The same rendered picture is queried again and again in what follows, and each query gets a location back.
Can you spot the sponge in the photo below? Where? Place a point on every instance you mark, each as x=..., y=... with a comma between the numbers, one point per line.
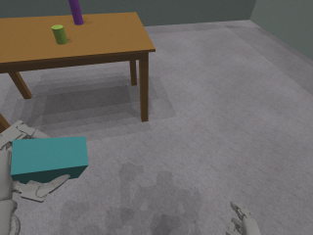
x=44, y=159

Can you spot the robot right hand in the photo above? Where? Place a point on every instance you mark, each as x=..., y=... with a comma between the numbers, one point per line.
x=248, y=226

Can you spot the table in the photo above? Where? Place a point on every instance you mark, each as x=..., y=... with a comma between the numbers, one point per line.
x=29, y=44

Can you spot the robot left forearm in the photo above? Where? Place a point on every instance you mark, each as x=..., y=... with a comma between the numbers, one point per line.
x=9, y=223

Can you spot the robot left hand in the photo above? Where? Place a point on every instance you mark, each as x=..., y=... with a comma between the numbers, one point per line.
x=32, y=190

